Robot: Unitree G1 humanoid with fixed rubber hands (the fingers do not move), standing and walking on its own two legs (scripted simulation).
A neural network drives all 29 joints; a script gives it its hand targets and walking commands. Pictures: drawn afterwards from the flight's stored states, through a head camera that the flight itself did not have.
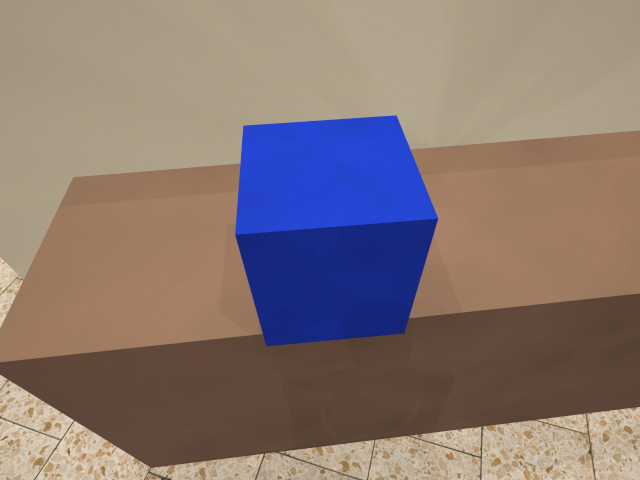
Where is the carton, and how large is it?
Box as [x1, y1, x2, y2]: [235, 115, 437, 345]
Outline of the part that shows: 396,115 243,126 235,235 266,345 404,332 437,217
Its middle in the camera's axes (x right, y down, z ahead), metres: +0.01 -0.01 +0.56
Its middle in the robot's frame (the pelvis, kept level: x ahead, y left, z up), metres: +0.45 +0.00 +0.06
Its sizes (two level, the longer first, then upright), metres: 0.210 0.200 0.250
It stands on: a pedestal, 0.71 m high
